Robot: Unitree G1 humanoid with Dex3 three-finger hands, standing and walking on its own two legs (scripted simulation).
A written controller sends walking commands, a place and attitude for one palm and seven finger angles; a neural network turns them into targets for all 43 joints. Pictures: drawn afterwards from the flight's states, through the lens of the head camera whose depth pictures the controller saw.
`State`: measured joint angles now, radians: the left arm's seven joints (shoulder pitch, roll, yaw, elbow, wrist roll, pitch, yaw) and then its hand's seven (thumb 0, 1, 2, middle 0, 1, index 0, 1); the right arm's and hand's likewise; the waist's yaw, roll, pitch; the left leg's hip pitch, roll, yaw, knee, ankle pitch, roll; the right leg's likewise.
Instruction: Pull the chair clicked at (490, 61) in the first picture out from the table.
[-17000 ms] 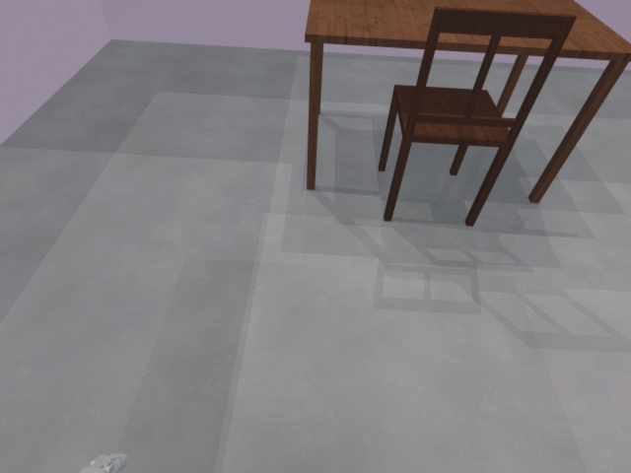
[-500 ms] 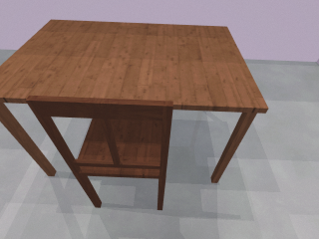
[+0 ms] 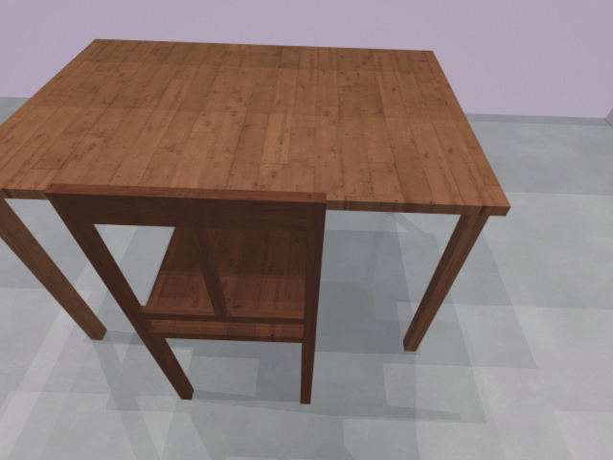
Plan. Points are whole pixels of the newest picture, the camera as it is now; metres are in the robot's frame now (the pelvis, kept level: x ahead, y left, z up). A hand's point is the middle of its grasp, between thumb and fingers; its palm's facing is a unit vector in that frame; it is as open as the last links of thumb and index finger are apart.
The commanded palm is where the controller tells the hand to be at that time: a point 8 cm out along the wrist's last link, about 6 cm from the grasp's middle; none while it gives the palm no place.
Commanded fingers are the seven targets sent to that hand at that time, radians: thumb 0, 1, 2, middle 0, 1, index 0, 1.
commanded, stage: look again from close up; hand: left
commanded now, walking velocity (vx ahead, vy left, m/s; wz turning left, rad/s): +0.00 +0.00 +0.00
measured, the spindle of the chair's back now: (210, 273) +0.45 +0.21 -0.10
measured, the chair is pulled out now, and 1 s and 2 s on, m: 0.00 0.00 0.00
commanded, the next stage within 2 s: raise the hand toward the chair's back in 0.24 s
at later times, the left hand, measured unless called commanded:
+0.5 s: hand out of the picture +0.09 +0.20 -0.09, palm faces +0.24 -0.94 -0.25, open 7.4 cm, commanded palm +0.10 +0.21 -0.07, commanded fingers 0.00 0.69 0.81 -0.18 -0.27 -0.18 -0.27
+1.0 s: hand (172, 457) +0.14 +0.17 -0.04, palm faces +0.10 -0.99 -0.06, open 11.3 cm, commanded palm +0.12 +0.22 -0.06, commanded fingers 0.00 0.11 0.56 -0.12 -0.18 -0.12 -0.18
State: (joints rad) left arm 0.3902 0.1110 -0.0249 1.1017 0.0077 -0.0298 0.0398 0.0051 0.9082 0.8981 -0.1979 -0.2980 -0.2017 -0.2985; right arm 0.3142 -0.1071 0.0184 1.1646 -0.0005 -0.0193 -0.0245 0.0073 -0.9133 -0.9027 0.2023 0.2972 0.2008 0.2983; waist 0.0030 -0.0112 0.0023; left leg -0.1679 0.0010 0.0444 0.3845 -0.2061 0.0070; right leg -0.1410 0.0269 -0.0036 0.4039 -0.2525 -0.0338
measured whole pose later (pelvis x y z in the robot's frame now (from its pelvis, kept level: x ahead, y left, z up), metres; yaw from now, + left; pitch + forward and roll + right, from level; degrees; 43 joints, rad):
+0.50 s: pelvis -0.01 +0.00 -0.01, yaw +3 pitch +0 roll +0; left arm 0.53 0.21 -0.02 0.32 -0.15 -0.03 0.14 0.09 0.96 0.88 -0.20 -0.29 -0.20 -0.29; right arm 0.37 -0.24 0.01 0.91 0.05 -0.23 -0.07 0.03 -0.93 -0.90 0.21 0.30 0.20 0.30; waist -0.03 0.05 -0.01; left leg -0.28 -0.02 0.01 0.55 -0.26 0.02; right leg -0.23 0.01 -0.05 0.56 -0.32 -0.03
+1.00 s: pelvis -0.05 -0.01 -0.12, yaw +4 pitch +16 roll -3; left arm 0.47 0.19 0.06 -0.10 -0.24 -0.60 -0.22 0.02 0.33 0.65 -0.14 -0.21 -0.14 -0.21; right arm 0.09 -0.21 0.03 0.51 0.00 -0.20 -0.01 0.01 -0.91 -0.90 0.20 0.30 0.20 0.30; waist 0.06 0.04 -0.14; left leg -1.03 0.00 -0.07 1.28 -0.52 -0.01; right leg -0.93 0.02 -0.13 1.24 -0.58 -0.06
